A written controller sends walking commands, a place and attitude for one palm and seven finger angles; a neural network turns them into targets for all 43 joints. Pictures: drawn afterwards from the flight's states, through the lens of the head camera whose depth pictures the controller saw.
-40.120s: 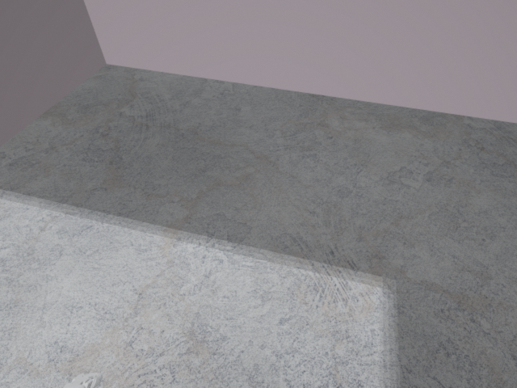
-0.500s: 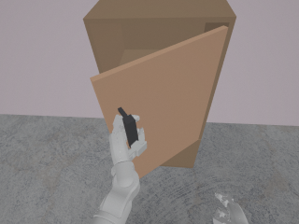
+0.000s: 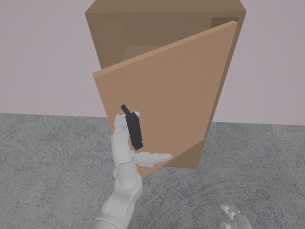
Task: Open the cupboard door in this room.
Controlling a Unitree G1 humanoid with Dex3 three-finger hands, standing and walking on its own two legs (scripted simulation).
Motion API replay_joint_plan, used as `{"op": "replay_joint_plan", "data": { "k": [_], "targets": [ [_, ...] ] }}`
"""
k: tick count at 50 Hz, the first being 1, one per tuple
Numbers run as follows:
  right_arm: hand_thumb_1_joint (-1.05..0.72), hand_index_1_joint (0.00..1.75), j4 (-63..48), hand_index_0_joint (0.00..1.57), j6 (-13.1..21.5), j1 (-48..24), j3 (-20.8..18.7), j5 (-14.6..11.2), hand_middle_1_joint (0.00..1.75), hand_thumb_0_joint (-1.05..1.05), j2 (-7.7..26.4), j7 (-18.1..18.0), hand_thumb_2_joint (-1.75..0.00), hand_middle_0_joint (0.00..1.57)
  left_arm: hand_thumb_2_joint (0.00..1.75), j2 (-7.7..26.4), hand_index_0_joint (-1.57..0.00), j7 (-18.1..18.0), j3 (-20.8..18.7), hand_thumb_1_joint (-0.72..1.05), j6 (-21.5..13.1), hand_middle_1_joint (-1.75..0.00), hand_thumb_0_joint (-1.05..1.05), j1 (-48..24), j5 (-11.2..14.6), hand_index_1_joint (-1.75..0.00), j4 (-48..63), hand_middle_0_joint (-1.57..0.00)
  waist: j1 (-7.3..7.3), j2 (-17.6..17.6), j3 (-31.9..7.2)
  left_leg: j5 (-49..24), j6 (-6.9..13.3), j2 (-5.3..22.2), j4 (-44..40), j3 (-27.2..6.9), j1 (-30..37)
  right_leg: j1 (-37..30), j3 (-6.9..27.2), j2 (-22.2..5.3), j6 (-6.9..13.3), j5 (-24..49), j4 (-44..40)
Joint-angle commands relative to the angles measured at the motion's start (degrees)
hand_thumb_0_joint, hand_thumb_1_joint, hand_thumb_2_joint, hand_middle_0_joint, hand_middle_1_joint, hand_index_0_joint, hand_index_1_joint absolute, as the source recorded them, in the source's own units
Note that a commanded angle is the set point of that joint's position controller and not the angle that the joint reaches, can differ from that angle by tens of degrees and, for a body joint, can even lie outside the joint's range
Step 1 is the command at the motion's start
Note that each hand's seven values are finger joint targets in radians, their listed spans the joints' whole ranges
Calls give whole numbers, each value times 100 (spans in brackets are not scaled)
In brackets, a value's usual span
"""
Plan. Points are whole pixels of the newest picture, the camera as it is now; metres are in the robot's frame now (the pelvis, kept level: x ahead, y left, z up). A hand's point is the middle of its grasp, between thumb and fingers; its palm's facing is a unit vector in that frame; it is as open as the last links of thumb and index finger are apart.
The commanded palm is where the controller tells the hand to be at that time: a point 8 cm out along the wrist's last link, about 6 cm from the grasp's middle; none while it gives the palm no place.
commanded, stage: open thumb and fingers to let go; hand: left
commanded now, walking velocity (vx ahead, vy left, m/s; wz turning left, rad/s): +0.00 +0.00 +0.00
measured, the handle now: (131, 127) +0.36 +0.07 +0.08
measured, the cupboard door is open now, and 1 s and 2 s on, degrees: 38 42 42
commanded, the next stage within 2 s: slide the hand sideways off the handle in 0.22 s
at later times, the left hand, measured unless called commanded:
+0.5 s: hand (142, 159) +0.27 +0.04 +0.07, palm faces -0.18 -0.98 -0.07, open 16.1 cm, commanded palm +0.26 +0.08 +0.08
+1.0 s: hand (130, 168) +0.25 +0.06 +0.08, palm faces -0.14 -0.99 +0.00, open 16.1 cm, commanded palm +0.23 +0.13 +0.08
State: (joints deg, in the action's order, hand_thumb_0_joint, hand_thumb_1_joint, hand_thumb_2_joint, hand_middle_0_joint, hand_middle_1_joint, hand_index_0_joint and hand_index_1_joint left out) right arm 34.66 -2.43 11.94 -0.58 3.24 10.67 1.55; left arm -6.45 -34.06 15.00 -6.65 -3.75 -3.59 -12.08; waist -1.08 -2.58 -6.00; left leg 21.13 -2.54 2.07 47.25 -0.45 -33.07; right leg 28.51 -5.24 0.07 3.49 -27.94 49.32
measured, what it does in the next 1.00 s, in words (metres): stands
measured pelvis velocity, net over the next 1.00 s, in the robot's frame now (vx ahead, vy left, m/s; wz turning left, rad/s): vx -0.01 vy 0.02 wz -0.03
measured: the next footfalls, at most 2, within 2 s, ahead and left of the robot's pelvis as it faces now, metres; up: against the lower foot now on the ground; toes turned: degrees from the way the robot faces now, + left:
none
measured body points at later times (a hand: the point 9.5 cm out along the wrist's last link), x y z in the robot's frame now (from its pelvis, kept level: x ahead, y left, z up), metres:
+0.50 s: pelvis -0.02 +0.01 +0.00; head +0.00 -0.01 +0.45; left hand +0.28 +0.09 +0.08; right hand +0.15 -0.21 -0.10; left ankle +0.03 +0.15 -0.70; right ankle -0.03 -0.07 -0.70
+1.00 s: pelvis -0.01 +0.02 +0.00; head +0.00 +0.00 +0.45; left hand +0.25 +0.12 +0.08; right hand +0.15 -0.21 -0.09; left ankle +0.03 +0.15 -0.70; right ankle -0.03 -0.07 -0.70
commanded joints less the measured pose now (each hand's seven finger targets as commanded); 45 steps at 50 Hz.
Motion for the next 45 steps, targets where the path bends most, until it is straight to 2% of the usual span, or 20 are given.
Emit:
{"op": "replay_joint_plan", "data": {
  "k": [1,5,6,9,10,16,17,18,19,20,22,25,27,29,30,32,34,36,42,45],
  "targets": [
    [-90,30,-944,20,327,-645,-112,-40,30,0,437,-31,-90,20,30,-828,-22,-42,42,-50,-333,-75,0,-1293,-89,-75,1302,-22,12,826,-1260,-1247,300,-256,-250,43,914,-351,371,-120,-331,2591,-1056],
    [-90,30,-903,20,364,-668,-112,-30,30,0,436,-23,-90,20,30,-893,-19,-73,133,-50,-362,-55,0,-1457,-149,-55,1300,-19,-23,712,-1199,-1183,305,-241,-244,26,952,-199,348,-95,-291,2268,-1063],
    [-90,30,-897,20,372,-665,-121,-24,30,0,438,-28,-90,20,30,-819,-18,-93,45,-50,-368,-50,0,-1417,-138,-50,1272,-18,11,824,-1251,-1156,297,-241,-241,17,931,-225,346,-92,-292,2223,-1062],
    [-90,30,-897,20,385,-714,-113,-39,30,0,423,-14,-90,20,30,-876,-16,-110,86,-50,-355,-35,0,-1422,-152,-35,1180,-16,42,763,-1144,-1131,291,-235,-261,15,938,-157,303,-54,-244,2012,-1069],
    [-90,30,-894,20,388,-767,-112,-34,30,0,418,-6,-90,20,30,-887,-15,-142,67,-50,-359,-30,0,-1523,-126,-30,1231,-15,45,616,-1184,-1104,288,-235,-256,31,954,-114,301,-52,-238,1934,-1050],
    [-90,30,-857,20,400,-821,-90,-5,30,0,410,1,-90,20,30,-913,-15,-201,-14,-50,-318,-30,0,-1794,-90,-30,1025,-15,30,799,-1126,-962,295,-250,-231,7,886,15,298,-41,-240,1615,-1082],
    [-90,30,-772,20,269,-374,-70,-61,30,0,632,53,-90,20,30,-341,-15,1093,1291,-50,-587,-30,0,-1495,-641,-30,1146,-15,-447,1010,-713,-1113,411,-297,-349,-5,924,157,507,-19,-246,2272,-968],
    [-90,30,-977,20,267,-289,-138,-131,30,0,620,7,-90,20,30,134,-15,1778,782,-50,-924,-30,0,-1804,-375,-30,1489,-15,-324,949,-1150,-1260,455,-317,-249,-11,925,-82,511,-59,-242,2690,-852],
    [-90,30,-1059,20,261,-290,-129,-149,30,0,661,-30,-90,20,30,320,-15,2321,764,-50,-1131,-30,0,-1799,-243,-30,1657,-15,-279,532,-1445,-1369,472,-334,-187,35,1064,-224,560,-96,-227,2943,-743],
    [-90,30,-1119,20,295,-280,-112,-197,30,0,642,-60,-90,20,30,368,-15,2811,793,-50,-1292,-30,0,-1917,-46,-30,1804,-15,-319,345,-1613,-1390,478,-343,-144,35,1235,-177,531,-92,-215,2933,-717],
    [-90,30,-1256,20,405,-294,-63,-304,30,0,587,-113,-90,20,30,171,-15,3228,657,-50,-1347,-30,0,-1614,478,-30,1653,-15,-276,372,-1504,-1115,456,-318,-185,1,1272,-73,445,-29,-232,2468,-827],
    [-90,30,-1288,20,513,-443,-1,-386,30,0,625,-157,-90,20,30,140,-15,3064,192,-50,-1168,-30,0,-1396,995,-30,1344,-15,-192,924,-888,-493,394,-267,-414,-57,1026,89,371,22,-279,1424,-1132],
    [-90,30,-1269,20,523,-471,8,-377,30,0,655,-161,-90,20,30,347,-15,2781,-74,-50,-1106,-30,0,-1496,944,-30,1387,-15,-121,924,-780,-341,380,-277,-512,-50,984,105,393,17,-276,1079,-1199],
    [-90,30,-1298,20,544,-434,-26,-334,30,0,663,-120,-90,20,30,562,-15,2556,-242,-50,-1123,-30,0,-1148,743,-30,1499,-15,29,878,-968,-535,388,-270,-530,-13,1032,-43,390,18,-259,1266,-1123],
    [-90,30,-1334,20,544,-416,-25,-325,30,0,630,-92,-90,20,30,516,-15,2508,-206,-50,-1146,-30,0,-979,669,-30,1595,-15,55,761,-1073,-660,394,-276,-525,23,1071,-107,397,4,-249,1458,-1071],
    [-90,30,-1388,20,530,-398,-19,-315,30,0,620,-56,-90,20,30,526,-15,2458,-185,-50,-1170,-30,0,-619,556,-30,1628,-15,82,817,-913,-640,381,-262,-553,45,979,-107,370,14,-243,1473,-1046],
    [-90,30,-1423,20,499,-426,-34,-301,30,0,648,-46,-90,20,30,740,-15,2457,-308,-50,-1192,-30,0,-401,465,-30,1715,-15,157,738,-909,-608,387,-271,-545,70,921,-151,426,3,-230,1406,-1055],
    [-90,30,-1468,20,480,-460,-21,-311,30,0,623,-56,-90,20,30,762,-15,2502,-269,-50,-1181,-30,0,-421,407,-30,1844,-15,105,571,-772,-482,381,-266,-545,114,908,-38,448,-3,-237,1279,-1084],
    [-90,30,-1527,20,482,-476,5,-345,30,0,639,-138,-90,20,30,858,-15,2701,-406,-50,-1059,-30,0,-5,631,-30,2089,-15,87,697,-669,-378,379,-264,-573,109,907,-64,473,22,-264,1135,-1203],
    [-90,30,-1548,20,538,-444,-11,-343,30,0,633,-147,-90,20,30,875,-15,2752,-463,-50,-1077,-30,0,345,671,-30,2351,-15,136,600,-831,-681,374,-248,-545,99,1015,-159,401,44,-248,1565,-1053]
  ]
}}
